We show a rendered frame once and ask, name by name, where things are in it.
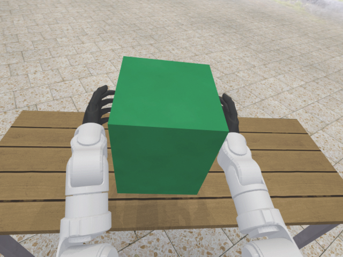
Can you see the robot right forearm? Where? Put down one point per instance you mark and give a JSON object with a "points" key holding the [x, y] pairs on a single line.
{"points": [[256, 213]]}

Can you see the right robot hand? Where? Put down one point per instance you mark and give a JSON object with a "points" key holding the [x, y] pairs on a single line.
{"points": [[230, 113]]}

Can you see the right robot upper arm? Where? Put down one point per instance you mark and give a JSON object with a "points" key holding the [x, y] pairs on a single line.
{"points": [[274, 247]]}

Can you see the left robot upper arm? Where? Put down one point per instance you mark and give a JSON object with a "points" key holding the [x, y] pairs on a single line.
{"points": [[91, 250]]}

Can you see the carton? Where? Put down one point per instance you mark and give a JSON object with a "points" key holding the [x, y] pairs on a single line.
{"points": [[166, 126]]}

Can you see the left robot hand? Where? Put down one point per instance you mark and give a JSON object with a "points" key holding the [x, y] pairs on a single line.
{"points": [[94, 109]]}

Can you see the table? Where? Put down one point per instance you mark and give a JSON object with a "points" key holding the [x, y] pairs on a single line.
{"points": [[34, 152]]}

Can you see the robot left forearm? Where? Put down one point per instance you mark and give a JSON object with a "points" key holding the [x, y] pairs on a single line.
{"points": [[87, 176]]}

